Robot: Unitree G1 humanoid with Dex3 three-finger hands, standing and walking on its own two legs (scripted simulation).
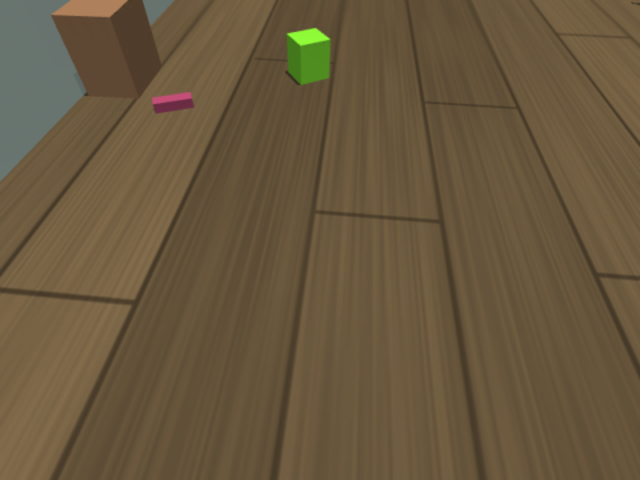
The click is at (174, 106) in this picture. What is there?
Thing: lying carton
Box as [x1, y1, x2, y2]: [152, 92, 193, 113]
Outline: 190,92 153,97 152,101 156,113 193,107
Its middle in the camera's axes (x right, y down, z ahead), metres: -0.86 -0.82 +2.31
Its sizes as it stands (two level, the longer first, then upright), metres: 0.224 0.079 0.060
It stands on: the floor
